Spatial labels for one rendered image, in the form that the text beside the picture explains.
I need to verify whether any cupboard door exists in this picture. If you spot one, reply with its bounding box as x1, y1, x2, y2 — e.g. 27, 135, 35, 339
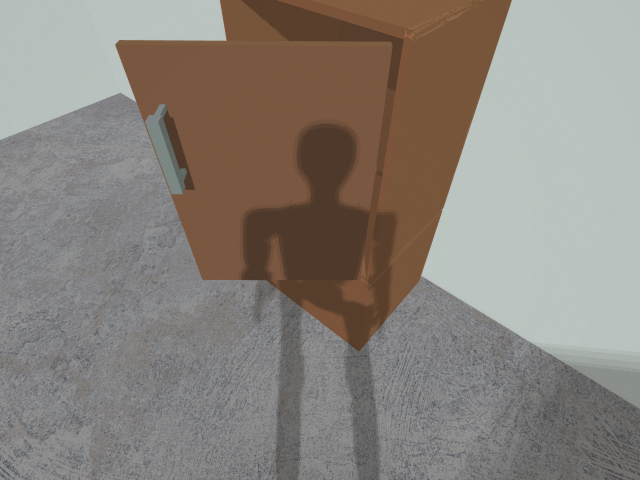
115, 40, 393, 280

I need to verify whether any handle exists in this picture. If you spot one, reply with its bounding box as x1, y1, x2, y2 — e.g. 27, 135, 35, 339
145, 104, 187, 194

